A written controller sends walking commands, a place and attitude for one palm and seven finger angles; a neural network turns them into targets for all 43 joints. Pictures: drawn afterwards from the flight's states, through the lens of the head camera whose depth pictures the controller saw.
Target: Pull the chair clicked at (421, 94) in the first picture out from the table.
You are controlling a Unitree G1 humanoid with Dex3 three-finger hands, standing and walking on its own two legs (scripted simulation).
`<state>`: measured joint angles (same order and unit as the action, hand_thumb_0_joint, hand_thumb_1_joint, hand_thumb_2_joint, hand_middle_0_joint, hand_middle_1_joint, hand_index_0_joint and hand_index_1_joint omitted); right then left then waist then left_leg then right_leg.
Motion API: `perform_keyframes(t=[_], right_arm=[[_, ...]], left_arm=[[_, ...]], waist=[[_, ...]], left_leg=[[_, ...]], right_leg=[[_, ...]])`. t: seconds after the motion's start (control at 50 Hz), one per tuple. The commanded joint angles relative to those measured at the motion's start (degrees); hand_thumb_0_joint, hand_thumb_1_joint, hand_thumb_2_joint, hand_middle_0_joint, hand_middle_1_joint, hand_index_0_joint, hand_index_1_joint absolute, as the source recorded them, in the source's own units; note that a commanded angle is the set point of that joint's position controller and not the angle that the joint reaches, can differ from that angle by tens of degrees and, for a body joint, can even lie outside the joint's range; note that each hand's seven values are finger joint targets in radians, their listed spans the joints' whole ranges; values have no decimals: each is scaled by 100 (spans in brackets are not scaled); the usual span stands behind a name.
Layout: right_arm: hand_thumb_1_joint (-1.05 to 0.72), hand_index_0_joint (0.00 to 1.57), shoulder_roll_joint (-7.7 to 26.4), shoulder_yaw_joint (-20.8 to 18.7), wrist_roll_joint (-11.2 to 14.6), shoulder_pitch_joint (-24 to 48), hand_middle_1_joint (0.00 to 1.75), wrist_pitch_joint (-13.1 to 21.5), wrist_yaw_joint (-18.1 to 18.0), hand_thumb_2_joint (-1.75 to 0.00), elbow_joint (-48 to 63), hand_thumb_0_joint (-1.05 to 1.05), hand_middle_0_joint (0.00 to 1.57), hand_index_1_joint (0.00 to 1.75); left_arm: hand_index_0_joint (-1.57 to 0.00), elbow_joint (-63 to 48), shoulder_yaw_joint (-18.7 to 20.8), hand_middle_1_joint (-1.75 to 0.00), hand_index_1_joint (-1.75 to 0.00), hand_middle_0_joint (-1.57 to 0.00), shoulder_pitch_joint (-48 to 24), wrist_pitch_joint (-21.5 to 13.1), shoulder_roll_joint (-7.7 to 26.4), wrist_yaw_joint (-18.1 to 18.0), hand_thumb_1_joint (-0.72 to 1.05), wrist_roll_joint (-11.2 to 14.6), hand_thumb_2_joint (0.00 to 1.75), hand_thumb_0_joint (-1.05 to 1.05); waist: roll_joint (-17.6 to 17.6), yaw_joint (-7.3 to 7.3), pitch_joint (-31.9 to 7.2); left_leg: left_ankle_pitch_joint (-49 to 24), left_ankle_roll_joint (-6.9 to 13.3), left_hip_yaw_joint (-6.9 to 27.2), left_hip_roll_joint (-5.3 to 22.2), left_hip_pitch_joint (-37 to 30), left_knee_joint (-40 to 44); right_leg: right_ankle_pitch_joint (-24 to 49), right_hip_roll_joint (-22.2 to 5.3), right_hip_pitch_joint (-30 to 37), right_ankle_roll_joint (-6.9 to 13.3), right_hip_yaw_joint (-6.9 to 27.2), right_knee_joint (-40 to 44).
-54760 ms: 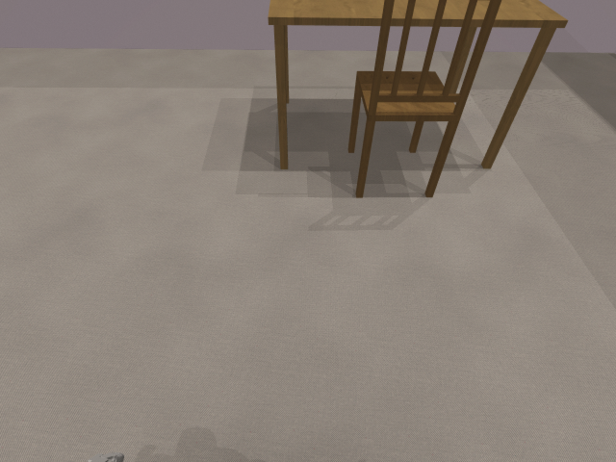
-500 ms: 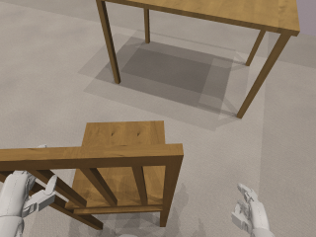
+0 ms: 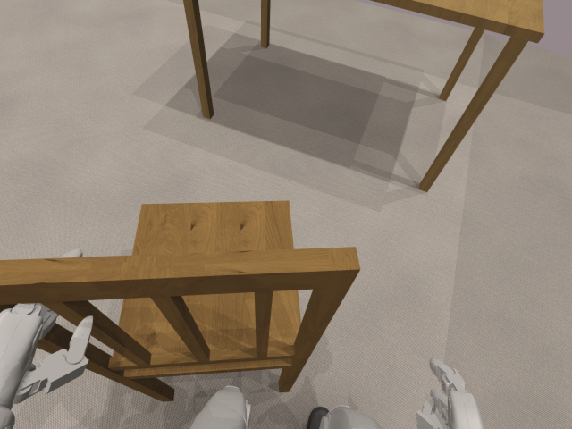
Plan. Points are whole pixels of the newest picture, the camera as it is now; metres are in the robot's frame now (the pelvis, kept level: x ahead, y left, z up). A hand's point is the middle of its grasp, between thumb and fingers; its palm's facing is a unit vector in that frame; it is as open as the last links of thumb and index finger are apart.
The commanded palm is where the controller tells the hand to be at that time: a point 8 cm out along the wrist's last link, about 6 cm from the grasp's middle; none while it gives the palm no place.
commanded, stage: step back with the hand held close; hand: left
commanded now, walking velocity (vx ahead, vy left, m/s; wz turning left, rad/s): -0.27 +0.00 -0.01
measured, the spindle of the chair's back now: (188, 330) +0.23 +0.17 -0.04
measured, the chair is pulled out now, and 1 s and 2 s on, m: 0.88 0.96 1.09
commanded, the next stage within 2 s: stop stepping back and stand still in 0.62 s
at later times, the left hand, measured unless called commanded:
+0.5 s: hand (64, 382) +0.14 +0.25 +0.07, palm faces +0.09 -0.88 -0.47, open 8.8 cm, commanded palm +0.10 +0.29 +0.19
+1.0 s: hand out of the picture +0.05 +0.20 +0.07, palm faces +0.00 -0.89 -0.46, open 8.3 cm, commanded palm +0.01 +0.24 +0.19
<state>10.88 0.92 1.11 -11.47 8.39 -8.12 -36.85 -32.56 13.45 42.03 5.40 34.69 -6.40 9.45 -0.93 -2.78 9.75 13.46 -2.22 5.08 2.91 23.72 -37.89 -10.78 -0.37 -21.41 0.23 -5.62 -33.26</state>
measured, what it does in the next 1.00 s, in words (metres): walks backwards: right foot, then left foot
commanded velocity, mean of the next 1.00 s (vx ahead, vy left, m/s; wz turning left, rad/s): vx -0.22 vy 0.02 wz -0.04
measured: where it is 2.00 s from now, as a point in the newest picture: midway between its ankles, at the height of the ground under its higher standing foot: outside the picture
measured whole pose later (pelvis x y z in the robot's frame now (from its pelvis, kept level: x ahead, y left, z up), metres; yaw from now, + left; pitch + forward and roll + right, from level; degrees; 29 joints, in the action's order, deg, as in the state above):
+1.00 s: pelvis -0.14 -0.06 +0.00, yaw -1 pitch -1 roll -3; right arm 9.5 0.8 2.8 -11.2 12.5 -3.6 -34.7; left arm -37.5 20.3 43.6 6.5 40.9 -6.8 12.5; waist -6.2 -1.0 11.4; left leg 8.1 -2.7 6.6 2.8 27.0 -35.6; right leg -20.2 0.8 -13.3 -1.6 -1.3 -34.3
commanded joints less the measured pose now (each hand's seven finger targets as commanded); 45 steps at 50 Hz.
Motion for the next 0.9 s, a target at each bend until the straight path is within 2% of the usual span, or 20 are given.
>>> perform_keyframes(t=[0.0,0.14,0.22,0.26,0.3,0.34,0.36,0.38,0.46,0.54,0.62,0.64,0.66,0.68,0.7,0.74,0.76,0.78,0.82,0.88], right_arm=[[-90,20,908,-286,-36,279,30,548,-66,-90,760,0,20,30],[-90,20,822,-323,-12,255,30,856,-9,-90,614,0,20,30],[-90,20,676,-304,-80,131,30,867,79,-90,487,0,20,30],[-90,20,665,-275,-120,151,30,774,181,-90,341,0,20,30],[-90,20,747,-289,-67,332,30,692,182,-90,357,0,20,30],[-90,20,901,-403,-29,411,30,726,143,-90,392,0,20,30],[-90,20,933,-448,-109,334,30,758,145,-90,368,0,20,30],[-90,20,821,-461,-208,351,30,765,107,-90,330,0,20,30],[-90,20,807,-507,-159,150,30,864,321,-90,264,0,20,30],[-90,20,856,-456,-124,81,30,1010,488,-90,268,0,20,30],[-90,20,957,-427,-2,93,30,1066,637,-90,384,0,20,30],[-90,20,1073,-499,42,0,30,1015,680,-90,634,0,20,30],[-90,20,1073,-558,163,40,30,1012,613,-90,786,0,20,30],[-90,20,950,-517,255,179,30,1004,530,-90,903,0,20,30],[-90,20,708,-451,242,369,30,896,485,-90,756,0,20,30],[-90,20,668,-230,220,609,30,798,353,-90,700,0,20,30],[-90,20,841,-467,103,450,30,817,317,-90,666,0,20,30],[-90,20,958,-511,12,-97,30,791,425,-90,521,0,20,30],[-90,20,884,-530,44,288,30,754,389,-90,679,0,20,30],[-90,20,890,-475,181,178,30,653,405,-90,809,0,20,30]], left_arm=[[-20,-3328,2478,-30,-30,-20,-1705,-1912,1385,-743,90,-506,90,0],[-20,-3391,2554,-30,-30,-20,-1657,-1996,1357,-635,90,-536,90,0],[-20,-3523,2519,-30,-30,-20,-1892,-1959,1685,-657,90,-375,90,0],[-20,-3513,2386,-30,-30,-20,-1919,-1886,1604,-679,90,-352,90,0],[-20,-3483,2493,-30,-30,-20,-1742,-1902,1642,-654,90,-319,90,0],[-20,-3579,2621,-30,-30,-20,-1454,-1977,1506,-647,90,-370,90,0],[-20,-3639,2670,-30,-30,-20,-1548,-2016,1521,-607,90,-488,90,0],[-20,-3670,2692,-30,-30,-20,-1813,-1988,1497,-622,90,-535,90,0],[-20,-3927,2434,-30,-30,-20,-1696,-1956,1358,-557,90,-476,90,0],[-20,-3874,2518,-30,-30,-20,-1649,-2126,1543,-372,90,-408,90,0],[-20,-4099,2749,-30,-30,-20,-1232,-2343,1711,-202,90,-441,90,0],[-20,-4421,2585,-30,-30,-20,-1336,-2292,1600,-188,90,-390,90,0],[-20,-4500,2661,-30,-30,-20,-1441,-2249,1806,-227,90,-301,90,0],[-20,-4402,2686,-30,-30,-20,-1382,-2164,1817,-313,90,-211,90,0],[-20,-4202,2739,-30,-30,-20,-1187,-2011,1710,-411,90,-202,90,0],[-20,-4183,2632,-30,-30,-20,-662,-1880,1391,-478,90,-289,90,0],[-20,-4261,2810,-30,-30,-20,-891,-1983,1736,-513,90,-376,90,0],[-20,-4002,2528,-30,-30,-20,-766,-2039,1578,-444,90,-490,90,0],[-20,-3886,2658,-30,-30,-20,-742,-1808,1753,-496,90,-353,90,0],[-20,-4024,2602,-30,-30,-20,-840,-1857,1823,-468,90,-353,90,0]], waist=[[1906,61,-1887],[2046,-18,-2010],[637,10,-2300],[299,140,-2480],[624,134,-2188],[2419,37,-2032],[3072,157,-1930],[2870,223,-1642],[2716,-18,-2590],[2837,-42,-2863],[2380,-143,-3098],[1031,-99,-3198],[-255,-21,-3245],[-416,-26,-2851],[286,55,-2405],[2081,252,-2659],[2813,162,-2722],[2096,306,-2614],[2843,257,-2572],[2604,150,-2485]], left_leg=[[2172,480,658,581,740,1548],[2055,519,562,674,1393,1263],[1744,62,-152,-265,126,-896],[1059,60,-116,-286,-542,-1264],[686,269,394,98,-692,220],[730,632,1349,1257,90,1870],[1976,916,1863,1915,1224,2780],[1717,1052,1963,1998,1578,2848],[-3113,780,905,1326,-1631,1185],[-4105,595,786,1162,-2183,513],[-3672,401,462,842,-2192,-250],[-2405,138,90,336,-1675,-1066],[-233,-101,-194,-319,-1015,-2052],[1723,-129,-140,-556,-87,-2817],[2196,-4,142,-134,387,-2313],[-2060,319,668,551,-999,1433],[-3880,601,1506,1323,-2244,1481],[-3768,700,1285,1337,-2231,1593],[-2278,993,1501,1287,-1801,1595],[-1107,769,990,837,-1470,1426]], right_leg=[[-1251,-380,1483,-72,859,187],[-243,-335,2042,-98,949,-332],[-437,-1682,574,614,2392,1198],[357,-1954,288,797,2156,1068],[70,-1284,83,401,1315,548],[-1139,-166,594,-64,499,-908],[-1659,219,1351,-266,424,-2323],[-1625,185,1251,-238,722,-2984],[-1734,79,-110,-120,711,-1825],[-830,158,548,-52,658,93],[853,153,1408,-104,122,1473],[1718,-269,1658,205,505,1262],[3187,-1176,1705,741,1620,1129],[4047,-2055,1627,1253,2524,999],[4455,-2108,1679,1202,1984,511],[1837,-415,1298,-90,244,-941],[-1360,223,62,-223,290,-1563],[-2328,349,115,-95,638,-2255],[-2191,69,33,-225,879,-2550],[-1615,-33,641,-171,715,-1139]])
